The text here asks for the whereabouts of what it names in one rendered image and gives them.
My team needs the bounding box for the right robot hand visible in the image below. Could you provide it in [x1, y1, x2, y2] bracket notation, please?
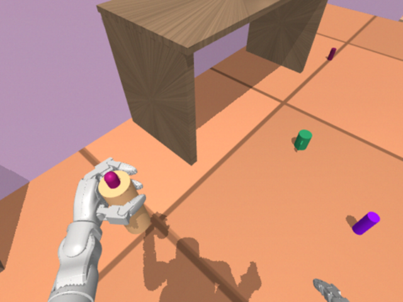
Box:
[313, 279, 349, 302]

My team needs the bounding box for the left robot hand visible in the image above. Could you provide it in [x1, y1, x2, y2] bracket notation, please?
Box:
[73, 157, 146, 227]

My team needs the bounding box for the left robot arm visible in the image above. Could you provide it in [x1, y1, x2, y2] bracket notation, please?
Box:
[47, 220, 103, 302]

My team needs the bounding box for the desk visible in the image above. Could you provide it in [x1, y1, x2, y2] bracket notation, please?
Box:
[96, 0, 328, 165]

